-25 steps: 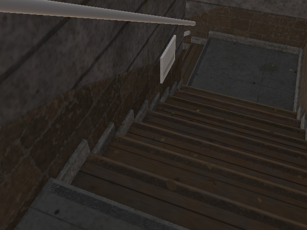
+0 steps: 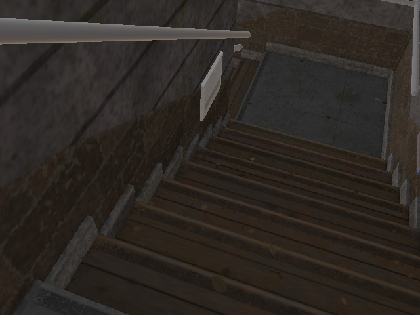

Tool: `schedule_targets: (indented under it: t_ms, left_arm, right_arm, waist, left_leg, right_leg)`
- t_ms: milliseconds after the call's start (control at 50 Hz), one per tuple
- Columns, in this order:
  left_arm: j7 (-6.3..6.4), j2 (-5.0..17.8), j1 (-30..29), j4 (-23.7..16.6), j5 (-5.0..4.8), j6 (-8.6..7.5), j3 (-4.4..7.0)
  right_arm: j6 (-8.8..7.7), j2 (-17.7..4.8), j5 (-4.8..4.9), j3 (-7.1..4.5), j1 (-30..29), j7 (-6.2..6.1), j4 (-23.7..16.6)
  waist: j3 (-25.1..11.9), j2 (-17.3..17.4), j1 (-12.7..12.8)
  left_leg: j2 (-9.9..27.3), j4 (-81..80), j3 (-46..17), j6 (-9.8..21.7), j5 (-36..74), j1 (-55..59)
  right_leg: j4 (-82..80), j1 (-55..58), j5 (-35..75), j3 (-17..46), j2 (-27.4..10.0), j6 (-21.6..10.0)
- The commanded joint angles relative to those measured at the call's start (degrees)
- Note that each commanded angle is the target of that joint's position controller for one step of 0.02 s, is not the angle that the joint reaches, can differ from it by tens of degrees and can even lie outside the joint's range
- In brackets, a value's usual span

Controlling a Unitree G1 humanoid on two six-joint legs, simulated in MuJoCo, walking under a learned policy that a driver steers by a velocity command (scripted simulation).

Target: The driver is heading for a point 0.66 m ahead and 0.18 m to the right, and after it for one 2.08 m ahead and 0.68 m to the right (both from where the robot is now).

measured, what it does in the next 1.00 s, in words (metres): steps on the spot: right foot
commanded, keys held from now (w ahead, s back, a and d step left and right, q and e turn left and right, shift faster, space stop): no key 0.30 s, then w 0.04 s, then no key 0.36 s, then w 0.10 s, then no key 0.20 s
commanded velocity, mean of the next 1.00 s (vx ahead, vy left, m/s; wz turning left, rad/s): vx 0.07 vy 0.00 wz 0.00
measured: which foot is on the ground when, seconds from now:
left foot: down 0.00-1.00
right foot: up 0.00-0.10, down 0.12-1.00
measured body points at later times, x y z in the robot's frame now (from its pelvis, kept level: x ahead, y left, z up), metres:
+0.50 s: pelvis +0.02 -0.03 +0.01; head +0.01 -0.02 +0.46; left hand +0.02 +0.18 -0.16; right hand -0.01 -0.25 -0.15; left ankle +0.10 +0.06 -0.74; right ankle +0.01 -0.13 -0.74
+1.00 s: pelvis +0.09 -0.03 +0.00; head +0.10 -0.02 +0.45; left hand +0.04 +0.18 -0.17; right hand +0.09 -0.25 -0.15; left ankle +0.10 +0.06 -0.74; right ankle +0.01 -0.14 -0.74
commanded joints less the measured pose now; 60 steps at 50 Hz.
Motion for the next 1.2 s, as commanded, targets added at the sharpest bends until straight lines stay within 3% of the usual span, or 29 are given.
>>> schedule_targets:
  t_ms: [20,60,100,140,160,200,260,300,340,360,400,440,500,700,760,800,840,860,880,900,920,940,960,1000,1040,1200]
  left_arm:
    - [0.45,1.5,9.2,1.9,-0.20,1.67,-0.31]
    - [0.38,2.1,8.6,2.1,-0.31,1.85,-0.55]
    - [0.47,1.6,9.9,3.2,0.00,1.62,-0.93]
    - [0.62,3.3,9.0,2.5,0.53,0.75,-1.16]
    - [0.53,3.8,7.2,2.3,-0.01,0.21,-1.27]
    - [0.36,2.9,4.2,2.1,-1.35,-1.38,-1.72]
    - [0.44,4.5,1.8,1.5,-1.57,-2.37,-1.19]
    - [0.17,3.2,2.8,1.8,-1.05,-1.77,-1.43]
    - [0.05,4.5,5.1,2.0,-1.05,-0.97,-0.79]
    - [0.07,4.0,5.0,1.9,-1.00,-0.75,-0.89]
    - [0.16,2.7,4.0,1.8,-1.16,-0.91,-1.11]
    - [0.02,3.0,4.8,2.2,-1.12,-1.15,-1.05]
    - [-0.20,1.2,7.3,3.3,-1.02,-0.85,-1.51]
    - [0.13,0.5,6.4,4.5,-1.20,-1.86,-2.35]
    - [0.15,2.6,8.0,4.8,-0.85,-1.57,-1.47]
    - [0.30,3.9,10.4,5.0,-0.89,-1.05,-0.67]
    - [0.91,3.0,8.8,5.0,-0.85,-1.26,-0.84]
    - [1.00,1.4,7.2,4.8,-0.61,-1.77,-1.41]
    - [0.94,1.2,6.2,4.8,-0.36,-2.29,-1.60]
    - [0.79,1.4,7.0,4.9,-0.29,-2.52,-1.33]
    - [0.62,0.3,8.3,5.1,-0.48,-2.72,-1.59]
    - [0.92,0.4,9.1,5.3,-0.97,-2.87,-1.60]
    - [1.18,0.5,9.6,5.3,-1.34,-2.86,-1.71]
    - [1.46,1.2,10.4,5.5,-1.57,-2.52,-1.60]
    - [1.54,1.4,10.3,5.7,-1.52,-2.29,-1.63]
    - [1.90,1.3,7.9,5.8,-1.44,-1.10,-2.45]
  right_arm:
    - [-0.04,-5.8,0.22,-0.54,1.0,-0.20,-1.4]
    - [0.93,-6.8,0.65,-0.68,0.7,-0.25,-1.2]
    - [1.76,-7.9,1.15,-0.98,0.6,-0.30,-0.7]
    - [2.51,-6.8,1.42,-1.01,2.9,-0.19,0.4]
    - [3.09,-6.2,1.71,-1.10,3.6,-0.03,0.6]
    - [3.38,-3.5,0.58,-0.56,4.7,0.88,1.5]
    - [2.95,-3.4,-0.26,-0.23,6.9,1.52,3.2]
    - [2.48,-2.6,-0.09,0.18,7.5,1.65,4.2]
    - [2.34,-3.7,-0.20,0.06,6.9,1.51,4.0]
    - [2.29,-3.1,-0.17,0.27,6.1,1.48,3.9]
    - [1.84,-0.7,-0.04,1.01,6.9,1.40,4.7]
    - [1.39,-1.7,-0.19,1.03,8.1,1.19,5.3]
    - [1.20,-2.9,0.18,0.93,7.5,0.92,5.6]
    - [1.34,-1.1,0.45,1.11,8.5,0.47,7.7]
    - [1.83,-2.3,0.23,0.40,7.8,0.57,7.3]
    - [1.79,-2.1,-0.35,0.06,4.3,1.00,5.0]
    - [0.89,1.1,-0.80,0.87,2.9,1.07,4.0]
    - [0.49,1.6,-0.76,1.06,4.1,0.95,4.4]
    - [0.10,1.2,-0.57,1.03,6.4,0.86,5.0]
    - [-0.42,-1.1,0.14,0.57,8.3,0.40,5.4]
    - [-0.61,-3.3,0.55,0.07,8.5,0.25,5.7]
    - [-0.63,-3.7,0.49,0.07,8.4,0.06,5.6]
    - [-0.49,-2.5,0.50,0.41,8.6,-0.29,5.5]
    - [-0.17,-2.0,0.18,0.82,8.8,-0.92,5.6]
    - [0.28,-2.4,0.58,0.91,7.7,-1.40,5.5]
    - [1.24,-2.6,1.24,1.06,5.3,-1.72,5.9]
  waist:
    - [-5.8,7.4,2.1]
    - [-4.3,8.1,2.2]
    - [-2.3,6.4,2.8]
    - [0.9,3.0,1.6]
    - [3.5,-0.8,0.0]
    - [2.6,-3.5,-2.0]
    - [0.8,-3.4,-3.2]
    - [1.7,-1.8,-2.4]
    - [1.9,-1.1,-0.8]
    - [3.5,-0.4,-0.6]
    - [2.9,0.4,-0.8]
    - [1.9,1.3,-0.4]
    - [2.3,5.1,1.1]
    - [0.6,2.0,-0.3]
    - [0.8,-0.1,0.2]
    - [5.0,-3.8,1.9]
    - [8.8,-3.9,0.8]
    - [8.0,-2.6,-0.4]
    - [6.4,-2.3,-1.7]
    - [4.7,-2.0,-1.2]
    - [4.1,2.2,-0.4]
    - [2.9,4.1,-0.4]
    - [0.8,5.0,-0.5]
    - [-2.4,5.2,-0.4]
    - [-3.0,4.1,-0.1]
    - [-2.3,0.5,0.1]
  left_leg:
    - [13.9,-13.0,-15.2,4.5,-12.0,0.0]
    - [13.9,-14.7,-16.2,3.1,-22.1,-2.3]
    - [13.0,-15.4,-16.4,0.0,-29.0,-6.2]
    - [10.8,-14.3,-15.4,-4.2,-29.2,-6.3]
    - [8.0,-12.2,-12.3,-5.1,-24.2,-2.0]
    - [6.7,-5.9,-9.9,-4.8,-12.1,9.0]
    - [6.0,-2.6,-8.8,-5.0,-7.3,12.5]
    - [6.3,-3.0,-9.4,-5.0,-9.6,9.8]
    - [4.5,-2.0,-8.8,-4.6,-19.3,5.1]
    - [4.5,-2.3,-9.0,-4.6,-17.7,3.4]
    - [4.9,-2.9,-9.9,-5.1,-11.2,4.1]
    - [6.0,-4.7,-11.8,-4.9,-11.7,4.5]
    - [7.9,-8.1,-15.3,-4.2,-16.9,0.7]
    - [7.2,-3.5,-13.1,-3.4,-4.6,7.0]
    - [3.8,0.7,-10.5,-2.2,-19.2,4.4]
    - [1.0,7.1,-7.5,-1.8,-24.2,-5.1]
    - [2.7,10.0,-5.2,-2.5,-14.1,-6.6]
    - [4.0,7.4,-6.5,-2.6,-10.6,-2.3]
    - [4.4,4.3,-8.0,-2.5,-7.2,2.7]
    - [4.4,4.6,-9.5,-1.8,-6.7,5.3]
    - [5.6,4.6,-11.2,-0.8,-1.0,6.4]
    - [6.9,4.0,-12.5,0.2,7.6,8.5]
    - [8.2,3.7,-13.5,1.2,14.0,11.3]
    - [9.9,4.0,-14.6,2.2,23.5,14.7]
    - [9.4,4.4,-13.7,1.4,25.8,15.5]
    - [7.4,2.1,-11.7,-1.0,17.6,13.0]
  right_leg:
    - [-6.2,7.1,3.1,-0.8,0.4,-0.4]
    - [-11.1,8.9,5.9,-1.6,0.7,-1.0]
    - [-17.8,12.9,10.8,-1.7,0.4,-1.8]
    - [-25.7,10.1,8.6,3.8,-3.4,-2.7]
    - [-28.7,1.1,0.8,6.8,-4.6,-3.2]
    - [-34.4,-6.5,-2.0,8.9,-6.2,-2.8]
    - [-36.4,-6.9,-1.5,9.5,-6.4,-2.5]
    - [-35.8,-5.1,-1.4,9.0,-6.0,-3.0]
    - [-35.4,-2.8,-9.2,9.1,-4.8,-4.3]
    - [-35.8,-2.9,-8.8,9.5,-5.5,-4.7]
    - [-34.7,-0.7,-1.7,8.7,-5.5,-4.3]
    - [-32.4,0.6,2.3,7.1,-4.5,-4.1]
    - [-28.7,5.7,8.6,4.4,-2.6,-3.8]
    - [-29.4,5.9,14.7,5.0,-4.2,-3.4]
    - [-30.0,5.7,-1.5,6.1,-3.2,-5.4]
    - [-34.4,7.2,-13.5,13.0,-7.3,-8.6]
    - [-35.8,6.4,-5.3,16.2,-12.7,-10.3]
    - [-33.7,4.7,3.7,14.2,-11.8,-9.6]
    - [-30.7,4.0,12.6,11.2,-9.6,-8.2]
    - [-27.3,4.4,16.7,7.8,-5.7,-6.8]
    - [-24.2,5.1,19.7,4.2,-3.0,-5.4]
    - [-22.2,5.4,21.0,2.4,-2.0,-4.0]
    - [-21.4,5.9,19.7,1.8,-1.2,-3.0]
    - [-21.6,7.7,19.3,1.9,-1.5,-1.7]
    - [-22.4,9.3,21.6,2.1,-1.9,-1.2]
    - [-25.4,14.7,30.2,2.4,-4.2,-0.7]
